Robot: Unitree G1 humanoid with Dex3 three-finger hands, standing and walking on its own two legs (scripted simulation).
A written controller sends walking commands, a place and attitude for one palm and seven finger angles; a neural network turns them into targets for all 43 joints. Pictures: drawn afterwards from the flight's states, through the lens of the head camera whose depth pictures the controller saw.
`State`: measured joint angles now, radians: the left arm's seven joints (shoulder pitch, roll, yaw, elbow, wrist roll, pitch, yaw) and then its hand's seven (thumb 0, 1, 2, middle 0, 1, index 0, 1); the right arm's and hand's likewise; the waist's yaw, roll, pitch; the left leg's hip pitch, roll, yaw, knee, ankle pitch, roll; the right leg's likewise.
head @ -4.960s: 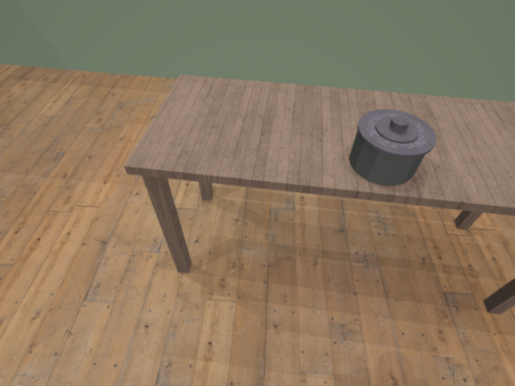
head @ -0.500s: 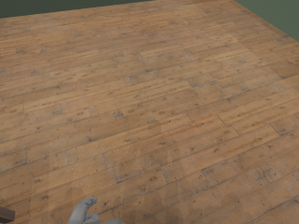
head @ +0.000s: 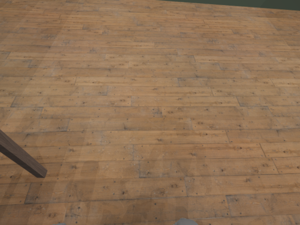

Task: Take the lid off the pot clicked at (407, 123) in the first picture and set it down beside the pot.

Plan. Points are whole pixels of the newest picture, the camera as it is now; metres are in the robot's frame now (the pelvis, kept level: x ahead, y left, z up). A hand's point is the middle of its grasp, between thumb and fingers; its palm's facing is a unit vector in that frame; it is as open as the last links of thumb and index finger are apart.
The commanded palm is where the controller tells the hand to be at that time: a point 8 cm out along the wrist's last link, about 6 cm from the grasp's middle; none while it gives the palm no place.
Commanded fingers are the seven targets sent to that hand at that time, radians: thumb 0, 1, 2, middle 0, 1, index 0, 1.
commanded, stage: turn to face it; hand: left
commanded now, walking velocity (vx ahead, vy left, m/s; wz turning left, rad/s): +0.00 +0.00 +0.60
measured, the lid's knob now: out of the picture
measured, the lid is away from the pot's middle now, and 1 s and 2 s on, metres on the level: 0.00 0.00 0.00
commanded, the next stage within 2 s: none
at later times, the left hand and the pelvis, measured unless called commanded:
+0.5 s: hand out of the picture -0.03 +0.15 -0.16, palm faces +0.35 -0.90 -0.27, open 7.4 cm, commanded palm none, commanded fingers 0.00 0.90 0.90 -0.20 -0.30 -0.20 -0.30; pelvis -0.01 -0.06 +0.00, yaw +21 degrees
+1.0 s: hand out of the picture -0.02 +0.18 -0.15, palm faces +0.60 -0.74 -0.31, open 7.4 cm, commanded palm none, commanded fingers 0.00 0.90 0.90 -0.20 -0.30 -0.20 -0.30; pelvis +0.01 -0.06 -0.02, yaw +39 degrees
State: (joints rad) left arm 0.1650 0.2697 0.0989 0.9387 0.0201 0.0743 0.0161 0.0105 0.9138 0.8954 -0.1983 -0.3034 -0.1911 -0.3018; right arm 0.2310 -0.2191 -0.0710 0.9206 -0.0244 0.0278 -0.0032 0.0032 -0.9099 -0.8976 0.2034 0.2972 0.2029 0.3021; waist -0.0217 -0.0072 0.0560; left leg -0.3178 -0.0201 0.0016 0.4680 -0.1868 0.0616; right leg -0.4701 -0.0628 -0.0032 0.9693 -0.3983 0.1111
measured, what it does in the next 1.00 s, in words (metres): steps on the spot, turning left: right foot, then left foot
